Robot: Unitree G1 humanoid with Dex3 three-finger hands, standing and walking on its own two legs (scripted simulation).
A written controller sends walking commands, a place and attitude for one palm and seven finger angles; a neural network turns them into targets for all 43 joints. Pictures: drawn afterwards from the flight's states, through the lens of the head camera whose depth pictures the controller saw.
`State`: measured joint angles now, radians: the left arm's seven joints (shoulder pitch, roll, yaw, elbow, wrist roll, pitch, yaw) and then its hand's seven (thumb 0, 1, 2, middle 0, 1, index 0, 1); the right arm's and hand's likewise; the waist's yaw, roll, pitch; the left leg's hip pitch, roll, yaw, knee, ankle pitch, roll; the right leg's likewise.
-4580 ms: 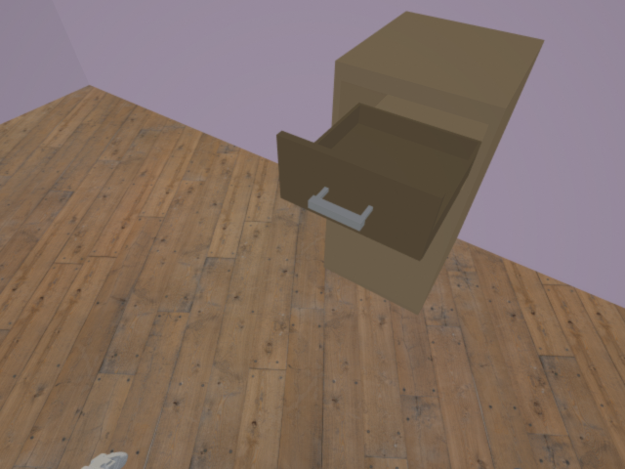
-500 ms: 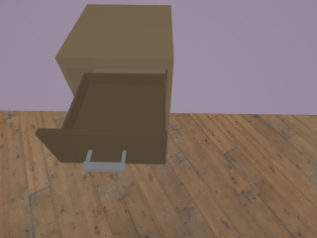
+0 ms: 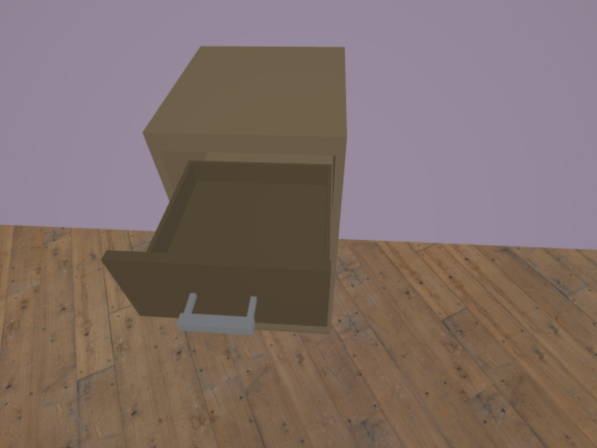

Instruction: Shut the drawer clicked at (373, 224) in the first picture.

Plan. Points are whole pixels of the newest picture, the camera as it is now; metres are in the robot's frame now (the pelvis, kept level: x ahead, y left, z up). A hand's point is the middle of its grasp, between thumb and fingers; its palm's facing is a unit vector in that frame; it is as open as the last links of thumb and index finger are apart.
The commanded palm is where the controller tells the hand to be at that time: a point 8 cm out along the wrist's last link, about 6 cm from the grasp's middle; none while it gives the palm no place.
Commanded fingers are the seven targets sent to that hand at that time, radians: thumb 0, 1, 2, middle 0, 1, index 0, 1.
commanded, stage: come to a stop and stand still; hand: left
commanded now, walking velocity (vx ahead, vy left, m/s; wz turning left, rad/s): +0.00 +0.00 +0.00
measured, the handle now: (219, 312) +0.34 +0.16 -0.06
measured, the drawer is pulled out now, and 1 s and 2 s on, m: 0.29 0.29 0.27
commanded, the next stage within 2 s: look again from close up in 0.74 s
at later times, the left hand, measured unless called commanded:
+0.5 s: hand out of the picture +0.04 +0.16 -0.16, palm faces +0.02 -0.97 -0.23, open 7.3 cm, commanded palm none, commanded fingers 0.00 0.90 0.90 -0.20 -0.30 -0.20 -0.30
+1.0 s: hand out of the picture +0.04 +0.14 -0.16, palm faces +0.02 -0.98 -0.22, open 7.3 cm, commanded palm none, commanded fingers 0.00 0.90 0.90 -0.20 -0.30 -0.20 -0.30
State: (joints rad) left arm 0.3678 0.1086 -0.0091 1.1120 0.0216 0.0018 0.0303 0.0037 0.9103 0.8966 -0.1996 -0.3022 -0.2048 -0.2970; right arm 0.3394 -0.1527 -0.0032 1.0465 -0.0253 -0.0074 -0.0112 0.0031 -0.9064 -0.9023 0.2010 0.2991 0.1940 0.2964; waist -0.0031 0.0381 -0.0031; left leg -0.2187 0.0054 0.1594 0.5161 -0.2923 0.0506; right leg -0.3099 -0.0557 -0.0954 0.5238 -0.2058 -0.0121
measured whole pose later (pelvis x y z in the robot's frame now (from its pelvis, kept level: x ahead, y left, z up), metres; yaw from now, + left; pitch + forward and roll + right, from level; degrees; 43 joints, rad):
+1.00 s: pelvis +0.04 -0.03 +0.01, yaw +0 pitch -1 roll +1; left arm 0.29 0.14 -0.01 1.11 0.01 -0.01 0.04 0.01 0.93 0.90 -0.20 -0.30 -0.20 -0.30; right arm 0.29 -0.14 0.02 1.14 -0.01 -0.03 -0.03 0.00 -0.91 -0.90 0.20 0.30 0.19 0.30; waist 0.00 0.02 0.04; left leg -0.08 0.04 0.14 0.39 -0.28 -0.01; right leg -0.20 -0.01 -0.11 0.46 -0.24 -0.04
